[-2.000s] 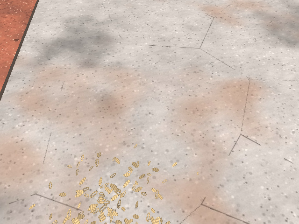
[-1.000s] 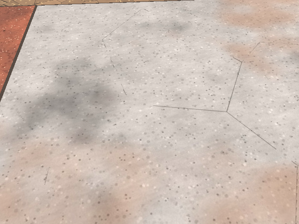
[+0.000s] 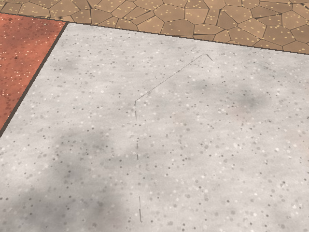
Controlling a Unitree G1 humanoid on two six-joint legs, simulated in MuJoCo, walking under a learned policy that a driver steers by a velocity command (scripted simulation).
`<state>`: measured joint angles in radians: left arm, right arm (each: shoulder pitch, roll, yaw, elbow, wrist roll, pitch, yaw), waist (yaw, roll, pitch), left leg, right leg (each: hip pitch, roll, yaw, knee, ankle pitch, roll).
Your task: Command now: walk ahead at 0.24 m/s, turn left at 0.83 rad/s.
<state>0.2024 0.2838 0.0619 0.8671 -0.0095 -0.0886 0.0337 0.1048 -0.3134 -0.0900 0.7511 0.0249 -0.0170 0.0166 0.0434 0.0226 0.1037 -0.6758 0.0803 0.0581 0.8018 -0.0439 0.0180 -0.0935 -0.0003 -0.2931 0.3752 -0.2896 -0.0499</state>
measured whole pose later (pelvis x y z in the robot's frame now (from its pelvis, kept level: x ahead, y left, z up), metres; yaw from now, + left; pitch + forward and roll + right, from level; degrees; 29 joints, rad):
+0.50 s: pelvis +0.18 -0.02 +0.00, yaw +27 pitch +3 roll -2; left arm -0.01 0.29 0.07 0.71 -0.01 -0.02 0.02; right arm 0.17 -0.33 -0.12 0.55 0.02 0.06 -0.04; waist -0.03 0.00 0.05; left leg -0.38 -0.20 -0.29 0.50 -0.12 0.06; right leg -0.49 0.06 0.19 0.70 -0.29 0.07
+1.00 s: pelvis +0.20 -0.03 -0.01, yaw +56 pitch +2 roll -2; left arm 0.13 0.32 0.10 0.71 -0.02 0.01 0.01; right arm 0.15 -0.32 -0.08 0.54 0.02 0.08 0.02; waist 0.02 -0.01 0.07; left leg -0.36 0.07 0.04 0.64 -0.26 -0.01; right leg -0.26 -0.14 -0.23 0.51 -0.25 0.05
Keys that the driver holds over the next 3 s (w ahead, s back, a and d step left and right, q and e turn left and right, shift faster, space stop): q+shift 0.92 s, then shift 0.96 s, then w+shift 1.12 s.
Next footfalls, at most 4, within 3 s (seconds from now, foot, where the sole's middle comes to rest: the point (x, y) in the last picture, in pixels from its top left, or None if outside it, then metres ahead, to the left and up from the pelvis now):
0.12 left None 0.25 0.07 -0.78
0.56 right None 0.35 -0.10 -0.78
1.00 left None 0.12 0.08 -0.78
1.42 right None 0.33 -0.04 -0.78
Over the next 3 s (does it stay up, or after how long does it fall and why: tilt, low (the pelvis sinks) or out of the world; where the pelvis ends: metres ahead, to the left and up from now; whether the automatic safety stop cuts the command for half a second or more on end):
stays up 0.51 0.61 0.00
